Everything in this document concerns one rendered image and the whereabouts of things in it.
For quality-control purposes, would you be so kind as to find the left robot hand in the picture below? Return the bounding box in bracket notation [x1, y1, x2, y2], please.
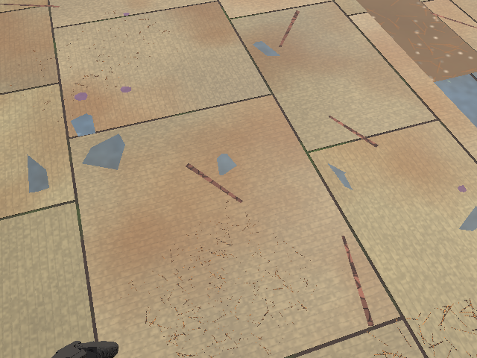
[52, 341, 119, 358]

